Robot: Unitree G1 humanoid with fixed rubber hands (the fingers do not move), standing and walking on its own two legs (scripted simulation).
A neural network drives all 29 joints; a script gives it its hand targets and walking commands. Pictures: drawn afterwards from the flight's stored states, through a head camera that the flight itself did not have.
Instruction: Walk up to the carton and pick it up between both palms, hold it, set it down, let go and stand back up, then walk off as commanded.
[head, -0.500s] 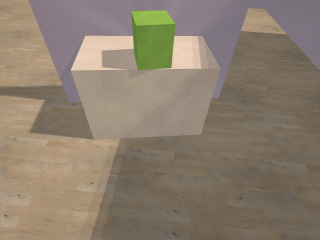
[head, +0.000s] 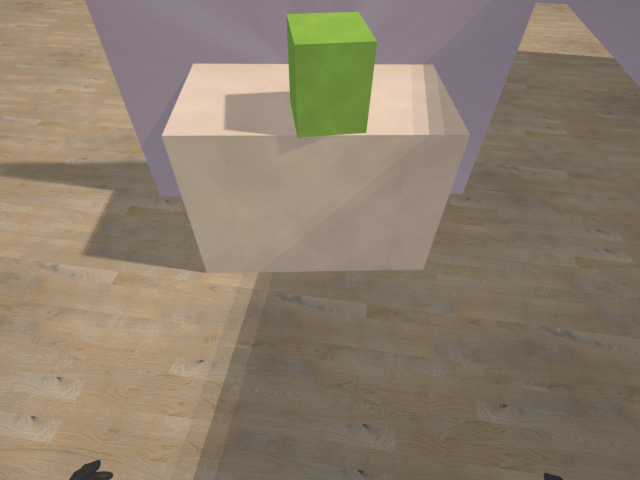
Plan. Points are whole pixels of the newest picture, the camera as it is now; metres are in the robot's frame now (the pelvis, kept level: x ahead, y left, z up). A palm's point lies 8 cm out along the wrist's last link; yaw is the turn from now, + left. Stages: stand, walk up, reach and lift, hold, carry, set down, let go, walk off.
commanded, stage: stand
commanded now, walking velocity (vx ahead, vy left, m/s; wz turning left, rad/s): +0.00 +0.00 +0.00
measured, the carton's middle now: (327, 75) +1.13 -0.05 -0.01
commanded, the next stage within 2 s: none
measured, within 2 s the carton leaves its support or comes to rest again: neither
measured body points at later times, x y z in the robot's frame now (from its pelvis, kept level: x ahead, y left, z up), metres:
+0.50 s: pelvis -0.02 -0.01 +0.01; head -0.02 -0.01 +0.46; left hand +0.08 +0.31 -0.10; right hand +0.09 -0.33 -0.11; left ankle -0.04 +0.11 -0.74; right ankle +0.01 -0.14 -0.74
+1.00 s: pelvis -0.02 -0.01 +0.01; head -0.01 -0.02 +0.46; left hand +0.08 +0.31 -0.10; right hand +0.08 -0.33 -0.11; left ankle -0.04 +0.11 -0.74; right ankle +0.01 -0.14 -0.74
